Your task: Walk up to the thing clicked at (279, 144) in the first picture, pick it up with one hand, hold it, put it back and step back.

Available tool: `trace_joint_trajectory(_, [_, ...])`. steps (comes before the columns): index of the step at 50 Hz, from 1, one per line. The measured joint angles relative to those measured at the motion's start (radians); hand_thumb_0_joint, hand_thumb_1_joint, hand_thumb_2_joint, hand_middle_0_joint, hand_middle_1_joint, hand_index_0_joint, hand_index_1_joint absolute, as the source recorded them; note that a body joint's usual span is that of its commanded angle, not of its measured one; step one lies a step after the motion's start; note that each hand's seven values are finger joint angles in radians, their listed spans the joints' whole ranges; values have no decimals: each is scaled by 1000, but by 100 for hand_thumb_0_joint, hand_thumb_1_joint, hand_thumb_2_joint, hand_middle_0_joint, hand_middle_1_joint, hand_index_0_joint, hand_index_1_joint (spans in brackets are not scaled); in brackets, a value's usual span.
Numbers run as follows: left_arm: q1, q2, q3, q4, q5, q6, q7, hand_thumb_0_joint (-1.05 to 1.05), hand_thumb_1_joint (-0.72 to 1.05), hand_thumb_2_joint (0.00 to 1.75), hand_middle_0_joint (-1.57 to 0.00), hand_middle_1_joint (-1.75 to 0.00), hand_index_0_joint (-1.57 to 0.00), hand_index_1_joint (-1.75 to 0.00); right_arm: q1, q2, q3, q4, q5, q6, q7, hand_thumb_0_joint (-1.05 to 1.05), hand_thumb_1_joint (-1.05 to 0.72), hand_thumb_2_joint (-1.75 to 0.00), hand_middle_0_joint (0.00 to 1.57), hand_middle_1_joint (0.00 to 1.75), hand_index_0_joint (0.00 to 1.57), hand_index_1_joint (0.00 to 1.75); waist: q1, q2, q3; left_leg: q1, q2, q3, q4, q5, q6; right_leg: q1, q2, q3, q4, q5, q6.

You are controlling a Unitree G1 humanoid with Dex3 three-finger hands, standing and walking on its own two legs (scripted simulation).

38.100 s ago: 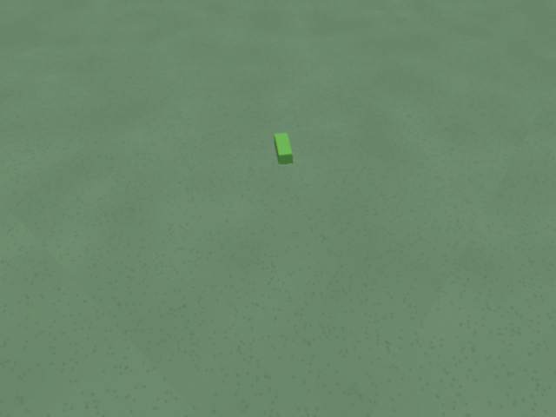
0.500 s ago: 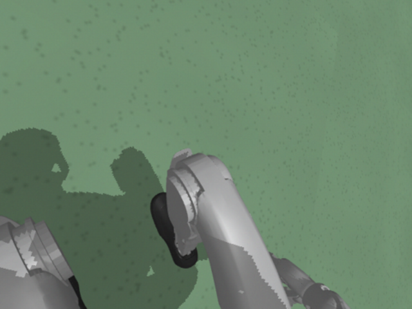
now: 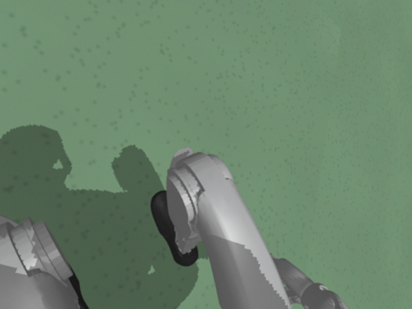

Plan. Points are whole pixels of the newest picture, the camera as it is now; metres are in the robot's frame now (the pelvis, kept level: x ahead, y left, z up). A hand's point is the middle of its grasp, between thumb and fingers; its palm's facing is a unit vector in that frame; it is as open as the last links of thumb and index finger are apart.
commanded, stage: close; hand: left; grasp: from above
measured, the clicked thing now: out of the picture +0.48 +0.35 -0.28
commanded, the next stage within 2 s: settle in 0.40 s
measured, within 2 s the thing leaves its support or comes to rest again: leaves its support in 0.82 s
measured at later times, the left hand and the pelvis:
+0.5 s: hand out of the picture +0.46 +0.35 -0.25, palm faces -0.42 -0.18 -0.89, open 10.3 cm; pelvis +0.00 +0.00 +0.00, yaw +0 degrees
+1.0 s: hand out of the picture +0.46 +0.36 -0.20, palm faces -0.38 -0.15 -0.91, open 10.2 cm; pelvis +0.01 +0.00 +0.00, yaw +2 degrees
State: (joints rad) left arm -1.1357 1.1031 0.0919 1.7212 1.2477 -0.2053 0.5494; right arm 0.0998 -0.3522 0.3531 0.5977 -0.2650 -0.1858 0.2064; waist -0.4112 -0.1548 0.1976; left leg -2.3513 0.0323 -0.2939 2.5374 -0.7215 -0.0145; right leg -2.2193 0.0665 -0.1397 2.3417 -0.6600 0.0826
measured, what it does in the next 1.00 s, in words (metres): stands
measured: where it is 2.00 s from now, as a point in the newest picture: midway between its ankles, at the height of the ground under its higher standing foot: (130, 272)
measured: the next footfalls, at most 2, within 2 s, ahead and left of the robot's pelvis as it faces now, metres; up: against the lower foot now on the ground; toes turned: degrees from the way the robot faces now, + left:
none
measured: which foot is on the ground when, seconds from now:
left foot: down 0.00-1.00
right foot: down 0.00-1.00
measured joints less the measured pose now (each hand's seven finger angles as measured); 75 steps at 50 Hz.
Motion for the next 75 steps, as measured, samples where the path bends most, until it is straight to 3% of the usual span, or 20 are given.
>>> trace_joint_trajectory(7, [0, -1, 3, 2, 2, 4, 5, 0, -2, 78, -37, -92, -42, -89, 4, 1, 3, 6, 1, 5, 1, 0, -90, -90, 20, 30, 21, 30, -1, -1, -8, 0, -1, -2, -1, -3, -4, -1, -2, -2, 0, -4, -4])
trace_joint_trajectory(31, [1, 9, 7, -9, -11, -6, -3, 1, 0, 57, -52, -78, -57, -73, -9, 2, 4, 4, -5, 16, -11, 0, -91, -90, 20, 30, 20, 30, 2, 3, 4, 4, -1, -4, -1, -3, -10, -3, -2, -2, 4, -1, 2])
trace_joint_trajectory(41, [57, -52, 31, -111, -6, 22, -54, 1, -3, 56, -59, -72, -63, -69, 20, 8, -32, 18, 10, 28, -5, 0, -92, -90, 20, 30, 21, 30, 27, 19, -42, -4, -4, 2, -12, -6, -12, -10, -9, -1, -1, -9, -12])
trace_joint_trajectory(48, [89, -114, 18, -210, -13, 49, -99, 2, -3, 55, -60, -70, -65, -67, 31, 13, -84, 32, 34, 46, 8, 0, -92, -90, 20, 30, 21, 30, 56, 53, -106, -18, -13, 20, -21, 1, -12, -24, -21, 12, 5, -16, -21])
trace_joint_trajectory(55, [87, -168, -10, -252, -39, 82, -185, 2, -3, 54, -61, -70, -66, -66, 31, 21, -137, 31, 73, 73, 13, 0, -92, -90, 20, 30, 21, 30, 85, 101, -155, -25, -16, 52, -44, 17, -2, -33, -32, 35, 0, -17, -20])
trace_joint_trajectory(64, [90, -214, -22, -319, -43, 64, -291, 2, -4, 54, -62, -69, -66, -66, 49, 31, -171, 19, 112, 130, -14, 0, -91, -90, 20, 30, 21, 30, 116, 134, -181, -14, -20, 81, -80, 38, -1, -29, -44, 56, -14, -11, -21])
trace_joint_trajectory(75, [81, -221, -20, -373, -36, 46, -348, 2, -4, 54, -62, -70, -66, -66, 75, 34, -197, 21, 127, 191, -65, 0, -91, -90, 20, 30, 21, 30, 125, 142, -194, -3, -22, 96, -120, 62, -5, -26, -50, 66, -39, 7, -23])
